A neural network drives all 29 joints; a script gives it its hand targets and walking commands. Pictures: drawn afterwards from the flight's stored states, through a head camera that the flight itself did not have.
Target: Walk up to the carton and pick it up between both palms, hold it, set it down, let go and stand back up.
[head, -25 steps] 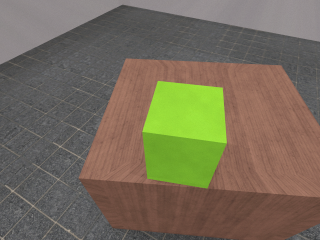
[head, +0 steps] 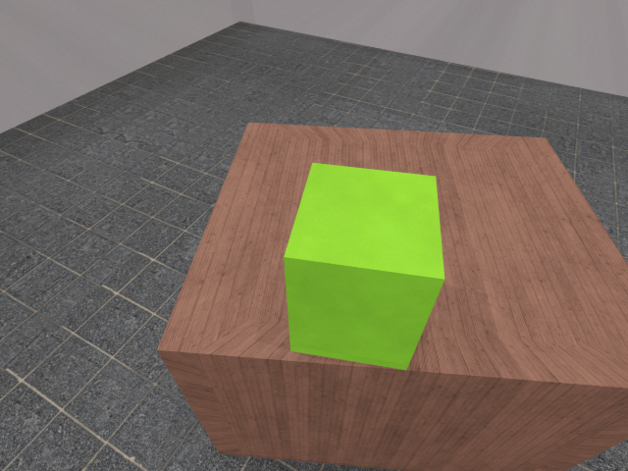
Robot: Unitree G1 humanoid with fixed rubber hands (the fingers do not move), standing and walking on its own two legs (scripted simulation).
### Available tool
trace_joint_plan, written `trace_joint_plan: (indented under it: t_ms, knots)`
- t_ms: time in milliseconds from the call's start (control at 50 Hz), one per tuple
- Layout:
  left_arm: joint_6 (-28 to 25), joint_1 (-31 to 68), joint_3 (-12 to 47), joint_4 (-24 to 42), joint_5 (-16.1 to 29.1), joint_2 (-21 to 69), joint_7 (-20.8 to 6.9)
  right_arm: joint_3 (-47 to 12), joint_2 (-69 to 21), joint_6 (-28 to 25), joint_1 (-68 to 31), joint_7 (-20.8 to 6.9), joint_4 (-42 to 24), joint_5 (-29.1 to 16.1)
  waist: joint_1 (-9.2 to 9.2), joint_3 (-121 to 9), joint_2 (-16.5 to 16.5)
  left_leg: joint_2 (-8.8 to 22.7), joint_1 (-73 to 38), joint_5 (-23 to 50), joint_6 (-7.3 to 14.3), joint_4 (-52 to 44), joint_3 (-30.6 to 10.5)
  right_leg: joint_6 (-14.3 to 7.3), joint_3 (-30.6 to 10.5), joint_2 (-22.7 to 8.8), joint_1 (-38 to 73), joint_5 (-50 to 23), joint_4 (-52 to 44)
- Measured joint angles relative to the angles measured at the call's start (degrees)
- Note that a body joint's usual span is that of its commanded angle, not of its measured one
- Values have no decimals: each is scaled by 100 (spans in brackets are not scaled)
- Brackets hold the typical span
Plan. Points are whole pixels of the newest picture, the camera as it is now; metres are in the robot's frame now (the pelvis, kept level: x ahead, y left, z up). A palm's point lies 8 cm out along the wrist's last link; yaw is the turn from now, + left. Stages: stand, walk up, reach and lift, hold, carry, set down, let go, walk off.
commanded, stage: stand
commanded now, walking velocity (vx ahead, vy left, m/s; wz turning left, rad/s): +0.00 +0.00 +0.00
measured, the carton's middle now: (359, 267) +0.45 -0.04 -0.01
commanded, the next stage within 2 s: none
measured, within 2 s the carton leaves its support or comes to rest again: neither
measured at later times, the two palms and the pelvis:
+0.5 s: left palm out of the picture -0.06 +0.20 -0.15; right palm out of the picture -0.03 -0.19 -0.15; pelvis +0.00 +0.00 +0.00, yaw +0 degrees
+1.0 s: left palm out of the picture -0.02 +0.22 -0.15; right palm out of the picture +0.00 -0.19 -0.15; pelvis +0.01 +0.01 +0.00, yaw +0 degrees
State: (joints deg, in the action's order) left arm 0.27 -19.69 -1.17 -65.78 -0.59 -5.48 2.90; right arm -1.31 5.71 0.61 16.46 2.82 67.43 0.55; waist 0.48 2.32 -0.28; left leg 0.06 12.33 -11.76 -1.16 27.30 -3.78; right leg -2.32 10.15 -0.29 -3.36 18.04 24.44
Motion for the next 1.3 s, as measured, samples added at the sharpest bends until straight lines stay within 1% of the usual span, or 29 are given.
trace_joint_plan:
  t_ms: [120,260,400,660,720,840,1020,1160,1240,1300]
  knots:
    - [-59,-31,28,-4,-29,35,-29,-26,-5,-2,61,-8,-16,-5,12,-7,25,9,41,73,-6,-52,-8,-7,8,12,-46,-67,-41]
    - [-44,-183,54,-12,2,50,-38,-12,-33,55,131,-71,-1,-2,-48,24,76,34,133,107,-17,-53,-17,-17,13,39,-126,-114,-68]
    - [-25,-225,32,-11,-10,9,-54,24,-39,32,158,-93,-9,19,-12,40,53,27,187,94,-15,-46,-20,-19,17,34,-171,-105,-77]
    - [-88,-118,41,87,-15,-16,15,68,4,-15,17,2,-72,-1,4,-1,25,-43,147,-32,53,-30,54,59,-45,-48,-143,-9,-64]
    - [-120,-79,56,55,-8,21,4,71,20,-68,26,-14,-76,-30,-32,-20,25,-73,119,-66,72,-15,53,83,-39,-77,-105,23,-55]
    - [-100,25,36,122,-21,21,-20,76,29,-42,-29,-2,-54,8,-1,9,18,-106,93,-109,102,34,61,108,-41,-114,-81,77,6]
    - [-90,77,-24,104,-11,-66,6,119,71,-56,-79,-5,-101,-5,-34,19,16,-115,136,-121,122,101,51,128,-29,-123,-103,78,43]
    - [-50,-43,-26,43,-11,-94,-1,98,44,-21,-39,19,-93,-11,-7,3,38,-141,129,-129,141,144,53,143,-27,-155,-110,106,126]
    - [-39,-78,10,14,-16,-45,-29,99,68,1,-55,-31,-139,-6,-11,44,48,-150,156,-59,149,93,38,154,-9,-161,-140,56,94]
    - [-63,-121,20,12,-13,-39,-20,104,67,-3,-65,-37,-148,-13,25,71,18,-143,170,-17,144,62,38,148,-11,-155,-161,18,73]
